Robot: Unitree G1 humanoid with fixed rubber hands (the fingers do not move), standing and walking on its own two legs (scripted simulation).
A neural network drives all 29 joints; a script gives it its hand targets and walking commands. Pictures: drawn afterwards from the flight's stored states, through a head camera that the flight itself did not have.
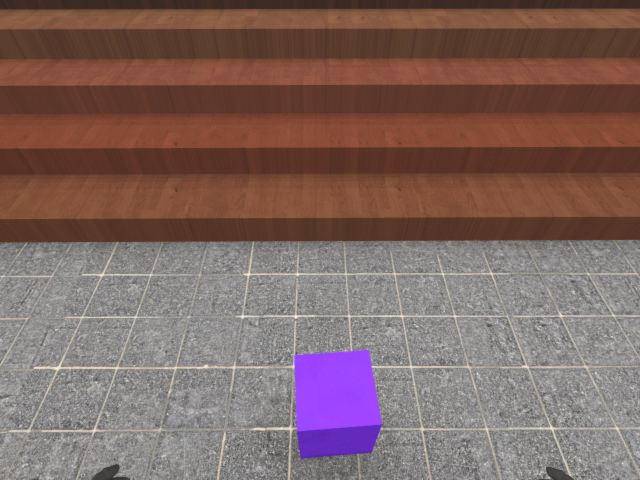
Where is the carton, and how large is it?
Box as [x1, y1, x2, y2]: [294, 350, 381, 458]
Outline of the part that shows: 368,350 294,355 297,434 301,458 371,452 381,422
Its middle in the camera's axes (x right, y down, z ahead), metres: +0.04 +0.46 +1.11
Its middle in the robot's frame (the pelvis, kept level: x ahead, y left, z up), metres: +0.46 -0.02 -0.66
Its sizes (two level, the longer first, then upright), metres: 0.210 0.200 0.250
